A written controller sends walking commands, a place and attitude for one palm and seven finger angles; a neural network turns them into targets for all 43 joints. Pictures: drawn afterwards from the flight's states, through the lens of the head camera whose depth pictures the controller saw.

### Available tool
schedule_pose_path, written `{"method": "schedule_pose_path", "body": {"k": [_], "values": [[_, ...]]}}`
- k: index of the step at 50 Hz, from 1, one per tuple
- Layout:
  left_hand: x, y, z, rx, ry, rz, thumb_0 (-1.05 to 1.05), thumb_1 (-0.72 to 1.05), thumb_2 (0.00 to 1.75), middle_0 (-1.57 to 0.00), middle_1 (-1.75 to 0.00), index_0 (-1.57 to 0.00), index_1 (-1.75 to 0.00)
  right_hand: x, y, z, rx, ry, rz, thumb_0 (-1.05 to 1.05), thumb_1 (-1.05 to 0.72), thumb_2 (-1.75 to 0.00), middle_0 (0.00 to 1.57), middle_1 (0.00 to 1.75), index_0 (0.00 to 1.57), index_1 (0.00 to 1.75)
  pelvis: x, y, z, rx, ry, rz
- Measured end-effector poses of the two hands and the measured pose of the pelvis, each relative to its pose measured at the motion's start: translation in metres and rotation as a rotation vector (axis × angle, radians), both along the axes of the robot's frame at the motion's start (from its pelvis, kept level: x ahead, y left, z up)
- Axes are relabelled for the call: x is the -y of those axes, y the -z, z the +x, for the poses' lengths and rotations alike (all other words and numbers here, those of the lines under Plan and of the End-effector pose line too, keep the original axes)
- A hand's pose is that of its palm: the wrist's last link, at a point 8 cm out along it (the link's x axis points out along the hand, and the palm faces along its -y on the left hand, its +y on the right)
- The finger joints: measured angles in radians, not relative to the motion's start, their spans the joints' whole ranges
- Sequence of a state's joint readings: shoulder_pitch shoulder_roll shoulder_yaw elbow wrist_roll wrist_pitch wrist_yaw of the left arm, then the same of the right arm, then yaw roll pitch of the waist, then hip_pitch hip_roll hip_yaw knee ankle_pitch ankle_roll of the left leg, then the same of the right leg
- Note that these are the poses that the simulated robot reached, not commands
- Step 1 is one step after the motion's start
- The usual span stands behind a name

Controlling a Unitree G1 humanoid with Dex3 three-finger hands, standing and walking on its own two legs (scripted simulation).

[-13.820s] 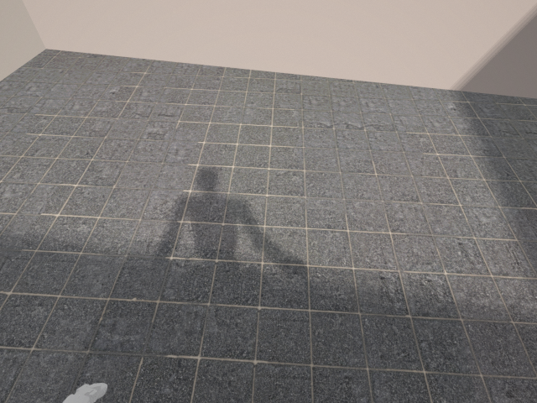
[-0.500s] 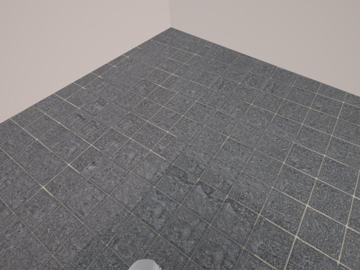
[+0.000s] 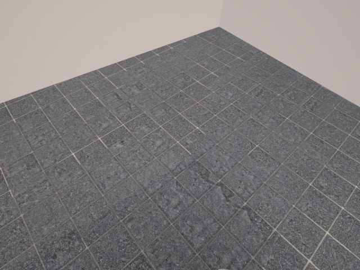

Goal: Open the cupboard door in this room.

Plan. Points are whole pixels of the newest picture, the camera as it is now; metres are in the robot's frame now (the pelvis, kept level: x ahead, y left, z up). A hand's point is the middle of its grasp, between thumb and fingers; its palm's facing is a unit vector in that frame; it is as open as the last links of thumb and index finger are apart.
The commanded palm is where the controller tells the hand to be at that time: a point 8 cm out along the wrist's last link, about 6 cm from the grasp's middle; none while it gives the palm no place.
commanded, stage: turn or walk to find it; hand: left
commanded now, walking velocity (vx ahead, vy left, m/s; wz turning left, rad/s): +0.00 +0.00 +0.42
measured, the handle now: out of the picture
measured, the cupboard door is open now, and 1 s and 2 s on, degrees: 0 0 0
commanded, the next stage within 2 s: none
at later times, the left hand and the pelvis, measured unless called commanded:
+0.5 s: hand out of the picture -0.05 +0.17 -0.17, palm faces +0.29 -0.92 -0.25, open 7.3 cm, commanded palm none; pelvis -0.04 -0.03 +0.00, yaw +15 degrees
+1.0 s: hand out of the picture -0.06 +0.20 -0.16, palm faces +0.44 -0.86 -0.26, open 7.4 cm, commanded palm none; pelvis -0.07 -0.03 +0.00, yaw +25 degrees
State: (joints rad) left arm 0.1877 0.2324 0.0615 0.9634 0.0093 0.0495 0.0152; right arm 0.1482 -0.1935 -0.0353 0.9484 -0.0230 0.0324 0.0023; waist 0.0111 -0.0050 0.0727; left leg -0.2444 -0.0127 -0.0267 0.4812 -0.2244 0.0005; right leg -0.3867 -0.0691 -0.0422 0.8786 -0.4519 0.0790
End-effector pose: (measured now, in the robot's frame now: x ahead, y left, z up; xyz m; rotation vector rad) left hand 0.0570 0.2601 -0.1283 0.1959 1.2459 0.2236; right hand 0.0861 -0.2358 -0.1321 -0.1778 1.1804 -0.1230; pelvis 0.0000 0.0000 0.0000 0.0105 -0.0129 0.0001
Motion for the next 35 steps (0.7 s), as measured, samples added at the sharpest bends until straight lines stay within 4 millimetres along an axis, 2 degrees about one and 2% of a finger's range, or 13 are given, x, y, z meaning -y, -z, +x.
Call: {"method": "schedule_pose_path", "body": {"k": [3,6,12,18,23,30,32,35], "values": [[0.016,-0.004,0.006,0.051,0.000,0.012,0.01,0.91,0.90,-0.20,-0.30,-0.20,-0.30,0.012,0.012,-0.010,-0.025,-0.003,0.021,0.00,-0.91,-0.90,0.20,0.30,0.20,0.30,0.013,0.005,-0.005,-0.003,-0.027,0.010],[0.032,-0.008,0.002,0.095,-0.007,0.028,0.01,0.91,0.90,-0.20,-0.30,-0.20,-0.30,0.027,0.025,-0.019,-0.055,-0.007,0.036,0.00,-0.91,-0.90,0.20,0.30,0.20,0.30,0.026,0.010,-0.011,0.004,-0.064,0.005],[0.054,-0.017,-0.030,0.080,-0.075,0.021,0.01,0.90,0.90,-0.21,-0.30,-0.21,-0.30,0.049,0.022,-0.033,-0.130,-0.044,0.025,0.00,-0.91,-0.90,0.20,0.30,0.20,0.30,0.038,0.000,-0.018,0.011,-0.129,0.023],[0.061,-0.012,-0.064,0.040,-0.150,-0.001,0.01,0.90,0.90,-0.21,-0.30,-0.21,-0.30,0.054,0.015,-0.039,-0.190,-0.099,-0.005,0.00,-0.91,-0.90,0.20,0.30,0.19,0.30,0.042,-0.004,-0.023,0.004,-0.189,0.028],[0.051,-0.001,-0.104,-0.008,-0.221,-0.019,0.01,0.91,0.90,-0.21,-0.30,-0.21,-0.30,0.039,0.010,-0.024,-0.183,-0.173,-0.032,0.00,-0.91,-0.90,0.20,0.30,0.19,0.30,0.034,-0.002,-0.031,0.001,-0.235,0.020],[0.020,0.028,-0.168,-0.086,-0.333,-0.050,0.01,0.90,0.90,-0.21,-0.30,-0.21,-0.30,-0.009,0.001,0.012,-0.040,-0.293,-0.065,0.00,-0.91,-0.90,0.20,0.30,0.19,0.30,0.009,0.012,-0.050,0.006,-0.296,-0.002],[0.013,0.028,-0.178,-0.112,-0.352,-0.050,0.01,0.90,0.90,-0.20,-0.30,-0.21,-0.30,-0.021,-0.005,0.016,-0.010,-0.316,-0.065,0.00,-0.91,-0.90,0.20,0.30,0.19,0.30,0.006,0.009,-0.054,0.010,-0.305,-0.006],[0.007,0.021,-0.184,-0.104,-0.375,-0.052,0.01,0.91,0.90,-0.20,-0.30,-0.20,-0.30,-0.033,-0.012,0.017,0.001,-0.345,-0.063,0.00,-0.91,-0.90,0.20,0.30,0.20,0.30,0.002,0.002,-0.059,0.010,-0.328,-0.016]]}}
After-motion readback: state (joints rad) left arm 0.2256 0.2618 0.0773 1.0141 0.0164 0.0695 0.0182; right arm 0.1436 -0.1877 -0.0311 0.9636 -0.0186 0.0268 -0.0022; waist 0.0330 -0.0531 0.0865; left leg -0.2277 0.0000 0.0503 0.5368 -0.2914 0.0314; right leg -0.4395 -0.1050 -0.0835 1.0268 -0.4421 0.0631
